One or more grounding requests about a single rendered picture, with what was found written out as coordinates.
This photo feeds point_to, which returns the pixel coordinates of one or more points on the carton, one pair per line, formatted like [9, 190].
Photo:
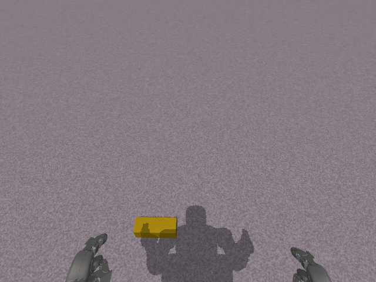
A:
[156, 227]

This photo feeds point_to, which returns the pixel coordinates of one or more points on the right robot hand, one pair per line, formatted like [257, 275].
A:
[313, 273]

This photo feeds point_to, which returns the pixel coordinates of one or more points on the left robot hand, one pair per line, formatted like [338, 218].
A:
[84, 264]

